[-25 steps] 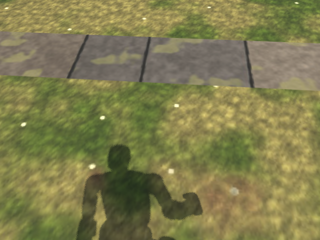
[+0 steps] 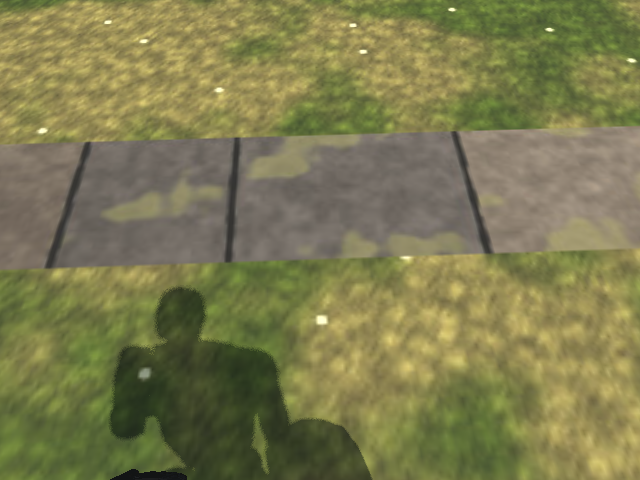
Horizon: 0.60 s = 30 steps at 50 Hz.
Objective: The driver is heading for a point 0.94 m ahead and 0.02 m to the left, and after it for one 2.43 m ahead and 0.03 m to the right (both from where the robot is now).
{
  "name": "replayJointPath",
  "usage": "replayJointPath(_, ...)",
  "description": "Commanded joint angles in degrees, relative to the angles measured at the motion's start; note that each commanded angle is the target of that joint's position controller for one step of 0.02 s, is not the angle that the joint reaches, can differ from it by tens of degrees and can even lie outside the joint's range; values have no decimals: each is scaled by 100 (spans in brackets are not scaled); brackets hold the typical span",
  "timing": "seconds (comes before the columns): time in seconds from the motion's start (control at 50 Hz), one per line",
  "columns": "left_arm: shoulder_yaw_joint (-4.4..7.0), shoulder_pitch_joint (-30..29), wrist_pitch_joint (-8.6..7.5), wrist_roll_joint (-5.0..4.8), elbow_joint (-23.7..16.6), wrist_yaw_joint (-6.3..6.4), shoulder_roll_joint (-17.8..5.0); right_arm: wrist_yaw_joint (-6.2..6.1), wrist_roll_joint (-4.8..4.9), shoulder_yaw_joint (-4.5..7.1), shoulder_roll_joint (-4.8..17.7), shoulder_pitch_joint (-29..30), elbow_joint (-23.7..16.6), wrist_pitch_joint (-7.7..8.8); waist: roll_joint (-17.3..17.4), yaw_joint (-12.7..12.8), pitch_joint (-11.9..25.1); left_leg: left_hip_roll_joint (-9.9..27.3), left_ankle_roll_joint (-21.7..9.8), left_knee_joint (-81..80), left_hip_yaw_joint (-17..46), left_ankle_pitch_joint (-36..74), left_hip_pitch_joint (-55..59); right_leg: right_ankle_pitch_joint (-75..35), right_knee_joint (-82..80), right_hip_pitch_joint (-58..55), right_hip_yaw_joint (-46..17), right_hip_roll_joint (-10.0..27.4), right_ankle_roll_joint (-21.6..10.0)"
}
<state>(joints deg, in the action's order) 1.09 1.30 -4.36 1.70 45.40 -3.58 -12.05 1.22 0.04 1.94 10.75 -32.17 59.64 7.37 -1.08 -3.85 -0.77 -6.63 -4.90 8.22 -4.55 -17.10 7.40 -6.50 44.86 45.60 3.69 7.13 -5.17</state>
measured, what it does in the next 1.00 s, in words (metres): walks ahead: right foot, then left foot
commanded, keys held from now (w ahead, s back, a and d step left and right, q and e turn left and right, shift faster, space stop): w+shift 1.00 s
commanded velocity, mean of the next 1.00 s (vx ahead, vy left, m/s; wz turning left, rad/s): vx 1.00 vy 0.00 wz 0.00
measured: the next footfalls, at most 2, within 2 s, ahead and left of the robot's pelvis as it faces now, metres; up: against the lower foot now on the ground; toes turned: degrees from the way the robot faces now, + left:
right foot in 0.14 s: +0.36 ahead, -0.08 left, +0.00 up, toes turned -3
left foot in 0.60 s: +0.81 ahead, +0.09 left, +0.00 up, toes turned +3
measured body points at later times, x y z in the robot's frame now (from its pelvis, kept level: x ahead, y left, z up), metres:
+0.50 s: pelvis +0.48 -0.01 +0.00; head +0.51 -0.01 +0.44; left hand +0.37 +0.23 -0.14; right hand +0.73 -0.21 -0.08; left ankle +0.73 +0.13 -0.68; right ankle +0.32 -0.08 -0.73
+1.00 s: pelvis +0.98 +0.03 -0.01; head +1.02 +0.03 +0.44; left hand +1.24 +0.22 -0.09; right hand +0.86 -0.21 -0.14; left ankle +0.77 +0.09 -0.73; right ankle +1.22 -0.09 -0.69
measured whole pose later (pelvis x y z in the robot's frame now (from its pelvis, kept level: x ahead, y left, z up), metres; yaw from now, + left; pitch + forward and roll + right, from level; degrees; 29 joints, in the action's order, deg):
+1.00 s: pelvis +0.98 +0.03 -0.01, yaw +0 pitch +2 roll +0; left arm -1.4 -3.7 -4.7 1.5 42.2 -3.2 -13.0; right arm 0.8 0.1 1.3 12.4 -32.2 59.0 7.6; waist -0.6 -5.8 -2.5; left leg -5.1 -4.8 2.1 -2.3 -19.1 15.7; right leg -7.4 32.6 40.4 6.0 3.2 -6.4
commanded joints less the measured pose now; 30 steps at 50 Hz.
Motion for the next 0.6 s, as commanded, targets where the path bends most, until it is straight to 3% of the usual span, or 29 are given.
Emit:
replayJointPath(0.02, -47, -734, -56, -76, -447, -10, -198, -75, 41, 66, 798, 70, -316, 150, 186, 177, -928, 1441, -353, -957, 382, 3906, -1134, -563, -1030, -1266, 439, -410, -145)
replayJointPath(0.06, 2, -672, -63, -59, -461, 62, -384, -130, -33, 68, 1006, -30, -272, 99, 436, 276, -552, 1554, -243, -252, 238, 6249, -91, -38, -1293, -1505, 639, -844, -280)
replayJointPath(0.08, 45, -398, -61, -53, -418, 106, -510, -191, -104, 94, 1158, -23, -247, 41, 669, 468, -250, 1672, -194, 358, 233, 7273, 275, 427, -1326, -1805, 632, -1051, -348)
replayJointPath(0.1, 125, 303, -64, -61, -251, 168, -703, -256, -190, 132, 1299, 33, -215, -44, 839, 839, 169, 1772, -171, 1329, 242, 7833, 430, 828, -1353, -2468, 514, -1193, -439)
replayJointPath(0.12, 236, 1395, -58, -70, 82, 256, -924, -304, -259, 175, 1420, 211, -233, -135, 933, 1330, 720, 1813, -198, 2660, 203, 7768, 290, 1186, -1446, -3493, 398, -1236, -542)
replayJointPath(0.14, 363, 2497, -38, 7, 404, 359, -1169, -306, -268, 189, 1388, 502, -315, -175, 834, 1855, 1169, 1635, -238, 4299, 121, 6609, -625, 1580, -1515, -4859, 62, -853, -692)
replayJointPath(0.16, 508, 3066, -16, 175, 495, 445, -1644, -197, -174, 44, 642, 370, -547, -127, -283, 1630, 1735, 935, -243, 6619, 123, 2700, -2565, 3236, -1328, -6413, -1808, 632, -1014)
replayJointPath(0.18, 544, 2812, -16, 173, 520, 319, -1603, -82, 166, -4, 383, -146, -679, -6, -1445, 1040, 2302, 105, -170, 8092, 888, -850, -4409, 4113, -2541, -7319, -5036, 1581, -1647)
replayJointPath(0.2, 505, 2246, -47, 70, 521, 243, -1197, -152, 109, 56, 800, 666, -852, 16, -541, 993, 1342, 639, -354, 7914, 1058, -192, -5016, 4074, -2939, -6630, -4421, 1206, -1357)
replayJointPath(0.22, 423, 1965, -108, 29, 566, 213, -830, -137, 71, 58, 815, 1183, -989, 33, 17, 889, 656, 840, -363, 7552, 979, 235, -4992, 3402, -3088, -5674, -3545, 1060, -1228)
replayJointPath(0.24, 360, 1792, -154, 76, 630, 205, -564, -104, -3, 27, 676, 1350, -1018, 4, 441, 646, 253, 1036, -349, 7190, 995, 332, -4754, 2906, -3249, -4870, -2968, 835, -1059)
replayJointPath(0.26, 288, 1777, -192, 65, 714, 234, -395, -44, -131, 0, 534, 1353, -1071, -82, 439, 398, 40, 1160, -296, 6954, 1026, 356, -4505, 2682, -3368, -4239, -2499, 574, -874)
replayJointPath(0.28, 245, 1823, -231, 26, 818, 266, -330, 40, -218, -46, 367, 1229, -1084, -179, 198, 201, -55, 1272, -194, 6716, 998, 337, -4321, 2721, -3545, -3803, -2228, 459, -812)
replayJointPath(0.32, 238, 2016, -334, -105, 960, 275, -420, 133, -288, -85, 297, 1618, -1275, -288, 55, 118, -452, 1483, -12, 6337, 824, 417, -4655, 2428, -3875, -3419, -1792, 295, -775)
replayJointPath(0.36, 244, 2179, -394, -127, 963, 242, -570, 175, -294, -118, 415, 2417, -1613, -303, 67, 236, -765, 1559, 98, 5522, 469, 1045, -4954, 1583, -4185, -3195, -1245, 46, -736)
replayJointPath(0.4, 210, 2354, -437, -176, 985, 197, -506, 210, -259, -168, 449, 3074, -1837, -258, 172, 373, -931, 1423, 119, 4301, 98, 1925, -4605, 266, -4239, -3026, -634, -329, -576)
replayJointPath(0.42, 231, 2415, -470, -208, 977, 205, -645, 251, -214, -231, 349, 3279, -1943, -224, 27, 418, -887, 1336, 73, 3577, -19, 2390, -4082, -43, -4377, -2875, -550, -306, -501)
replayJointPath(0.46, 238, 2725, -510, -258, 1082, 236, -819, 267, -132, -249, 419, 3655, -2025, -213, 21, 573, -907, 1109, -53, 2899, -237, 2989, -3658, -981, -4724, -3363, -474, -108, -439)
replayJointPath(0.48, 232, 2847, -495, -247, 1128, 250, -875, 241, -109, -239, 491, 3733, -2033, -218, -2, 627, -847, 1001, -113, 2639, -317, 3014, -3724, -1622, -4639, -3938, -372, -78, -368)
replayJointPath(0.52, 246, 2877, -440, -169, 1151, 314, -1104, 173, -158, -177, 720, 3651, -2050, -207, -274, 488, -534, 681, -259, 2322, -392, 2575, -3536, -3506, -4047, -4941, -237, 119, -305)
replayJointPath(0.54, 267, 2874, -384, -99, 1160, 362, -1238, 127, -178, -117, 862, 3371, -1984, -213, -467, 299, -200, 461, -322, 2301, -401, 2120, -3235, -4443, -3478, -5340, -213, 227, -260)
replayJointPath(0.56, 296, 2815, -296, -14, 1178, 422, -1363, 59, -166, -28, 1058, 2680, -1810, -219, -641, -68, 221, 306, -401, 2324, -297, 1685, -2559, -4975, -2540, -5478, -205, 319, -227)
replayJointPath(0.58, 332, 2631, -196, 49, 1159, 485, -1467, -36, -156, 87, 1269, 1525, -1445, -236, -682, -618, 784, 240, -491, 2305, -203, 1303, -1476, -4939, -1168, -5286, -156, 348, -206)
replayJointPath(0.6, 331, 2407, -148, 87, 1095, 507, -1399, -148, -215, 220, 1526, 383, -1109, -272, -583, -1144, 1244, 640, -614, 2382, 144, 769, -213, -3836, 539, -4429, -99, 139, -196)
